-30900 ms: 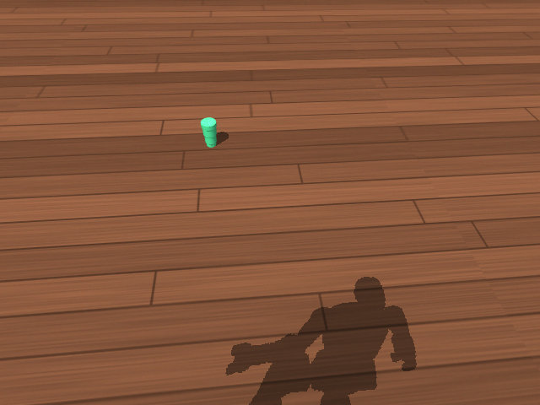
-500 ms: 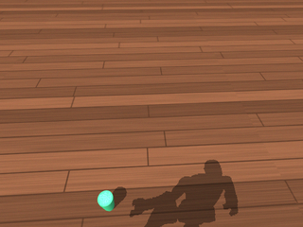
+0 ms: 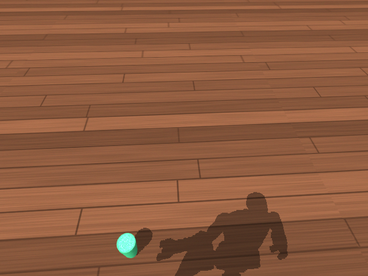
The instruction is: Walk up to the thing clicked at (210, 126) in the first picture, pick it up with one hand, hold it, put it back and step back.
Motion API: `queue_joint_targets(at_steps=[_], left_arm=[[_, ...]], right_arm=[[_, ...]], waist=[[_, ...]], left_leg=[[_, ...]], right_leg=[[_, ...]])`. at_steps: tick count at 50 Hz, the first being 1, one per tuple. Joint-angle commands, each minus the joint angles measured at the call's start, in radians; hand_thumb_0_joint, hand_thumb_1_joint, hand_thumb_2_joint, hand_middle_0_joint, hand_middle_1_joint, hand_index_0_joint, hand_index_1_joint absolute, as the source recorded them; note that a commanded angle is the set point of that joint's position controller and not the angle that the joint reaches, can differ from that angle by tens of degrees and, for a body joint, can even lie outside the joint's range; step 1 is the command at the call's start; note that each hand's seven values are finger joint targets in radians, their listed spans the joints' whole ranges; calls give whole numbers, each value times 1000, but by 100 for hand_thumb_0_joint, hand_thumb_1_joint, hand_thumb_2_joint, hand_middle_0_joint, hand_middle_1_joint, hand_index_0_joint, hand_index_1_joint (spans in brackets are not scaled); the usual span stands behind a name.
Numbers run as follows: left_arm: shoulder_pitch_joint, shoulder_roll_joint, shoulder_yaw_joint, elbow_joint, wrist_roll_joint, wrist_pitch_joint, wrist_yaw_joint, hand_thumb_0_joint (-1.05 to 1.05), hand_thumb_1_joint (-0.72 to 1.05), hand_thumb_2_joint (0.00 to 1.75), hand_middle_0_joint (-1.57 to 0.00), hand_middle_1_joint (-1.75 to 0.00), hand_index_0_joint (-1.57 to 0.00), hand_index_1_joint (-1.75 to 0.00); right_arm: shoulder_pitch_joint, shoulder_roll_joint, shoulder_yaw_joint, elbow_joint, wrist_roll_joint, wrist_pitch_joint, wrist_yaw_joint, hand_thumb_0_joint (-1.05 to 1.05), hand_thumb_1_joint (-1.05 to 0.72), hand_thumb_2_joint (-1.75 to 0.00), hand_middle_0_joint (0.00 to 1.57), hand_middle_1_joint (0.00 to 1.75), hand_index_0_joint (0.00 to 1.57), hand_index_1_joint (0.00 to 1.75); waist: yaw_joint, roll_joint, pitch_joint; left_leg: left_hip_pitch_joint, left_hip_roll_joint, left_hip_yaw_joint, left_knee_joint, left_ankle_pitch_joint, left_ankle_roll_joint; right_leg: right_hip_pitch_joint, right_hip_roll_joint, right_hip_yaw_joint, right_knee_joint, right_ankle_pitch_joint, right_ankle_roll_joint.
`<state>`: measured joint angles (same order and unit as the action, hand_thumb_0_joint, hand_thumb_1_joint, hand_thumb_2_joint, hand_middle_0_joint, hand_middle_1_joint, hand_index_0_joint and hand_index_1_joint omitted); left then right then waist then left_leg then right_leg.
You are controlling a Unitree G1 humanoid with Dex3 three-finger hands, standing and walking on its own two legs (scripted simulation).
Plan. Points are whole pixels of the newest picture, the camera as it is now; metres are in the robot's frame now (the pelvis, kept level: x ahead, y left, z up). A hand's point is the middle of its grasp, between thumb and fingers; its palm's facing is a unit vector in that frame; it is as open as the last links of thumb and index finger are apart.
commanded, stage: stand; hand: left
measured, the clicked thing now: (129, 247) +0.37 +0.25 -0.70
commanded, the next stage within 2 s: step back in 0.04 s
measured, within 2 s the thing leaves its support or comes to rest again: neither
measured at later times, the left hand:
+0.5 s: hand out of the picture +0.08 +0.31 -0.18, palm faces -0.06 -0.93 -0.37, open 7.4 cm
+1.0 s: hand out of the picture -0.07 +0.28 -0.16, palm faces -0.07 -0.91 -0.40, open 7.4 cm
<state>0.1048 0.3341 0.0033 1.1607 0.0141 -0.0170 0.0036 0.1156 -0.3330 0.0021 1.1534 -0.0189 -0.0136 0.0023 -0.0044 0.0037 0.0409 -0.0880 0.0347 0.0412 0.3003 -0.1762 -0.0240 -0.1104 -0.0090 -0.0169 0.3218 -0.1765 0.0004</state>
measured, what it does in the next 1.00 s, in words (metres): walks backwards: right foot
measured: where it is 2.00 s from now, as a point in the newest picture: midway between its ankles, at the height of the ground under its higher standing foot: outside the picture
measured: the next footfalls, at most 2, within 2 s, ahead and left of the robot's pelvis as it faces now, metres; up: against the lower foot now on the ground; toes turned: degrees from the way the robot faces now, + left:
right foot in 0.78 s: -0.14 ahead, -0.09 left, +0.00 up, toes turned -1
left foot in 1.12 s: -0.20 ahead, +0.14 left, +0.00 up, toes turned -3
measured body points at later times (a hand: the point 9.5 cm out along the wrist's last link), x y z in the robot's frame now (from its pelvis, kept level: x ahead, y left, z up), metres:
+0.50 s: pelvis -0.08 +0.05 -0.02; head +0.00 +0.08 +0.42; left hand +0.08 +0.36 -0.16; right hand -0.02 -0.27 -0.13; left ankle -0.06 +0.14 -0.75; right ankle -0.08 -0.10 -0.68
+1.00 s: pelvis -0.19 +0.03 -0.02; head -0.14 +0.01 +0.43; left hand -0.07 +0.33 -0.13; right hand -0.11 -0.30 -0.14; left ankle -0.21 +0.15 -0.68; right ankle -0.18 -0.09 -0.75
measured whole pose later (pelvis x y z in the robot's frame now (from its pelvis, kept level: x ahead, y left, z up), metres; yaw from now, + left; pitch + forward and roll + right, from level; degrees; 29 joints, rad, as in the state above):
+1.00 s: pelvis -0.19 +0.03 -0.02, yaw -4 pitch -2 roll +1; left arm 0.17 0.35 0.06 0.81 0.04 0.04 0.01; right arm 0.15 -0.41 -0.04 0.88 0.00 0.04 -0.02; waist 0.01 0.01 0.15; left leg -0.44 -0.11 -0.11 1.09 -0.51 -0.02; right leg -0.29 0.01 0.05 0.61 -0.30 -0.02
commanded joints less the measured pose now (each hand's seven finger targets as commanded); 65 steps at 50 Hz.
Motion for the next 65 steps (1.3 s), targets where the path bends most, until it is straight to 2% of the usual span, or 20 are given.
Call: queue_joint_targets(at_steps=[1,6,12,16,18,19,23,30,35,39,40,41,42,45,52,55,57,58,61,65], left_arm=[[-37,207,36,-51,-7,-18,10,0,90,90,-20,-30,-20,-30],[-22,283,91,-177,-25,7,17,0,90,90,-20,-30,-20,-30],[-111,330,109,-295,17,25,21,0,90,90,-20,-30,-20,-30],[-130,291,92,-331,6,48,21,0,90,90,-20,-30,-20,-30],[-85,197,76,-352,-12,65,26,0,90,90,-20,-30,-20,-30],[-78,221,82,-352,-3,70,38,0,90,90,-20,-30,-20,-30],[5,248,89,-312,-14,70,43,0,90,90,-20,-30,-20,-30],[-14,237,112,-382,3,56,26,0,90,90,-20,-30,-20,-30],[66,217,117,-375,5,48,14,0,90,90,-20,-30,-20,-30],[174,240,134,-334,25,32,15,0,90,90,-20,-30,-20,-30],[154,318,154,-354,32,24,14,0,90,90,-20,-30,-20,-30],[81,394,165,-384,21,30,11,0,90,90,-20,-30,-20,-30],[33,371,160,-417,26,22,15,0,90,90,-20,-30,-20,-30],[-57,275,139,-443,13,25,24,0,90,90,-20,-30,-20,-30],[62,269,132,-460,18,43,29,0,90,90,-20,-30,-20,-30],[21,270,118,-479,3,60,19,0,90,90,-20,-30,-20,-30],[3,220,104,-502,-5,60,22,0,90,90,-20,-30,-20,-30],[-50,252,125,-492,11,61,38,0,90,90,-20,-30,-20,-30],[40,233,126,-430,-13,66,33,0,90,90,-20,-30,-20,-30],[92,232,134,-419,3,63,26,0,90,90,-20,-30,-20,-30]], right_arm=[[-34,-204,-37,-54,6,-16,-16,0,-90,-90,20,30,20,30],[-23,-248,-78,-144,25,22,-10,0,-90,-90,20,30,20,30],[53,-220,-95,-205,19,63,8,0,-90,-90,20,30,20,30],[116,-238,-113,-215,4,39,2,0,-90,-90,20,30,20,30],[87,-354,-137,-249,-31,21,-6,0,-90,-90,20,30,20,30],[91,-400,-148,-263,-18,18,-9,0,-90,-90,20,30,20,30],[-51,-303,-125,-318,-16,14,-34,0,-90,-90,20,30,20,30],[84,-303,-132,-336,-5,11,-42,0,-90,-90,20,30,20,30],[52,-316,-129,-366,-7,17,-35,0,-90,-90,20,30,20,30],[1,-279,-109,-368,13,35,-26,0,-90,-90,20,30,20,30],[9,-233,-95,-380,20,36,-23,0,-90,-90,20,30,20,30],[-41,-223,-101,-382,18,44,-38,0,-90,-90,20,30,20,30],[-26,-252,-110,-365,11,51,-41,0,-90,-90,20,30,20,30],[68,-252,-101,-324,27,42,-41,0,-90,-90,20,30,20,30],[63,-227,-90,-355,11,27,-35,0,-90,-90,20,30,20,30],[148,-226,-107,-322,-4,14,-27,0,-90,-90,20,30,20,30],[85,-400,-145,-354,-21,12,-16,0,-90,-90,20,30,20,30],[87,-425,-154,-364,-21,9,-17,0,-90,-90,20,30,20,30],[-10,-309,-117,-367,-17,3,-32,0,-90,-90,20,30,20,30],[22,-277,-120,-388,-11,8,-37,0,-90,-90,20,30,20,30]], waist=[[3,7,-55],[-10,-48,-131],[-26,-209,-104],[-52,-98,-96],[-15,217,-64],[-44,196,-94],[28,157,-66],[-41,114,-86],[-23,155,-147],[36,79,-148],[21,-145,-121],[57,-286,-50],[36,-224,-3],[-25,-128,16],[46,-201,-74],[-8,-134,-107],[-10,248,-77],[-65,235,-61],[32,103,-37],[9,122,-56]], left_leg=[[6,105,-91,-48,120,32],[-55,52,-66,232,278,70],[-160,-68,-102,619,-375,77],[-124,-25,-70,198,56,70],[-16,240,-449,68,542,138],[-38,323,-477,97,672,228],[-45,191,-281,156,527,206],[99,244,-307,193,543,287],[51,233,-283,215,404,258],[-224,149,-214,316,160,123],[-397,-11,-142,487,-103,58],[-393,-139,-116,721,-461,25],[-368,-116,-200,867,-459,18],[-383,-160,-195,905,-332,18],[-335,-76,-90,451,-339,14],[-116,-57,-55,88,4,40],[-60,299,-520,36,265,224],[-178,387,-617,23,311,332],[-140,221,-331,107,412,231],[-43,213,-292,141,405,263]], right_leg=[[8,-124,97,-51,169,-16],[-31,-158,153,103,431,-100],[-188,-333,268,93,388,-271],[-158,-174,150,307,269,-124],[-394,113,112,586,-397,-31],[-383,122,199,716,-490,-26],[-431,123,248,915,-319,-19],[-409,89,181,752,-367,30],[-267,37,89,469,-319,11],[16,-23,139,102,0,-50],[48,-198,415,72,120,-118],[-152,-375,557,17,222,-305],[-228,-385,572,19,260,-321],[-174,-206,269,109,369,-214],[61,-219,267,213,439,-210],[-46,-163,214,323,313,-134],[-363,97,57,558,-341,-24],[-321,97,171,772,-503,-12],[-381,128,246,974,-359,-26],[-398,113,212,936,-330,24]])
